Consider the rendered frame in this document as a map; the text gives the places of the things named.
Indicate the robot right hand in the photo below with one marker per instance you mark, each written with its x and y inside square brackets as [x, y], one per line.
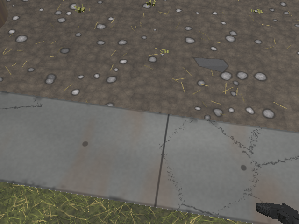
[281, 212]

